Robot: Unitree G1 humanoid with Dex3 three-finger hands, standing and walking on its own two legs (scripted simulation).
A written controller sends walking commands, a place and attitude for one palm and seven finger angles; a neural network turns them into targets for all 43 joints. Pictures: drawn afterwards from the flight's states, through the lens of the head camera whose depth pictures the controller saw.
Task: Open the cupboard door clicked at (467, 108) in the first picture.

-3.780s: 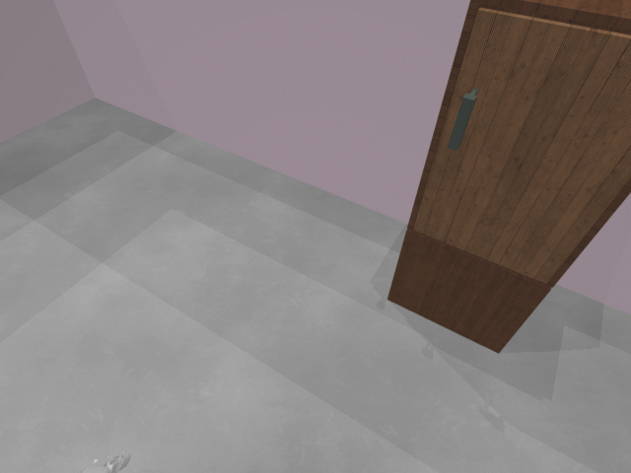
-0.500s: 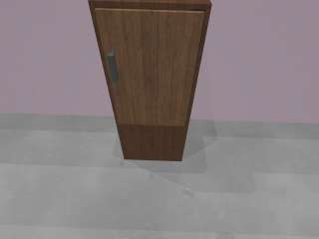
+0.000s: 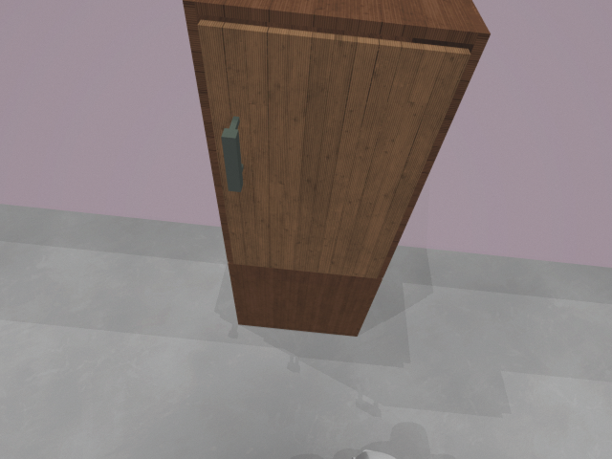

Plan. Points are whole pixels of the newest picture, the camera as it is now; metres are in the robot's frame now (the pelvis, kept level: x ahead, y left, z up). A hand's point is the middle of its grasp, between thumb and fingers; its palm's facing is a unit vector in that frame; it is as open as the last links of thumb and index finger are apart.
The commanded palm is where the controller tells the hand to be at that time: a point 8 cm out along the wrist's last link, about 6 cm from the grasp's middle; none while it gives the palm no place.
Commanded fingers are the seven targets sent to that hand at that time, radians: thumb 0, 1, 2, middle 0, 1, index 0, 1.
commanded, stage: come to a stop and stand still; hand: left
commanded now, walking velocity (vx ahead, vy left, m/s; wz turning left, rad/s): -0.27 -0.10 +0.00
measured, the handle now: (235, 154) +0.57 +0.17 +0.04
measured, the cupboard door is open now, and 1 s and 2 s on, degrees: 0 0 0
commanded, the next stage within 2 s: look again from close up in 1.74 s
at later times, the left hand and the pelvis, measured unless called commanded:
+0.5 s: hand out of the picture +0.07 +0.11 -0.15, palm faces +0.07 -0.95 -0.29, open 7.4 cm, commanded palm none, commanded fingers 0.00 0.90 0.90 -0.20 -0.30 -0.20 -0.30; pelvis -0.01 -0.08 +0.00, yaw +1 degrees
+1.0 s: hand out of the picture -0.05 +0.16 -0.18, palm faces +0.07 -0.99 -0.15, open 7.4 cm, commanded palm none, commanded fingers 0.00 0.90 0.90 -0.20 -0.30 -0.20 -0.30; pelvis -0.03 -0.02 +0.01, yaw +0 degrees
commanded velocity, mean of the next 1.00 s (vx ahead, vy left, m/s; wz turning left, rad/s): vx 0.01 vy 0.02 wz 0.00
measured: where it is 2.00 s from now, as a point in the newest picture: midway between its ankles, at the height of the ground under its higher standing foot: outside the picture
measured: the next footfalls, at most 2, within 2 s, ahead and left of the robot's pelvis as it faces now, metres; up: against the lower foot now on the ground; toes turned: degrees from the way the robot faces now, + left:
right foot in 0.24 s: +0.07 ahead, -0.16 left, +0.00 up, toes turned -5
left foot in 0.80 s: +0.00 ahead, +0.08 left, +0.00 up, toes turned +3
